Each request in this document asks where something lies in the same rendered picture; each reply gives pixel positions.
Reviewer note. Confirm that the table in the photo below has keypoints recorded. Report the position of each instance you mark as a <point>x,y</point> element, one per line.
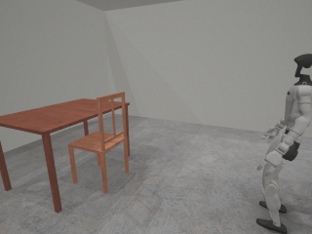
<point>52,118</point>

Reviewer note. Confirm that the robot left hand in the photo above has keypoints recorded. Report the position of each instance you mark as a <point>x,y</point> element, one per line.
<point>273,158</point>

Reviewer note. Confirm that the left robot upper arm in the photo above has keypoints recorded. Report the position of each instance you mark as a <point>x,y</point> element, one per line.
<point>303,95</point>

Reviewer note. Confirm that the left robot shin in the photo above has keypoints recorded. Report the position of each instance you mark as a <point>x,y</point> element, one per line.
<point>271,198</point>

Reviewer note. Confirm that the robot right hand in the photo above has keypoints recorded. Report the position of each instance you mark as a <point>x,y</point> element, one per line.
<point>274,132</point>

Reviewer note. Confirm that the robot left forearm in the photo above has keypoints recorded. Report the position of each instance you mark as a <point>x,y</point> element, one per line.
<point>295,132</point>

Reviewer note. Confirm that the chair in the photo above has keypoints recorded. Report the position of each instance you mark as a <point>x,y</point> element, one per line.
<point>100,142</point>

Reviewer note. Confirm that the robot left thigh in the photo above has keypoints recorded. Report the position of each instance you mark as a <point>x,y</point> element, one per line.
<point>290,155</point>

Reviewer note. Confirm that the robot right forearm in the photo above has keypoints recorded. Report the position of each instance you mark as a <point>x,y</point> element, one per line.
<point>280,125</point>

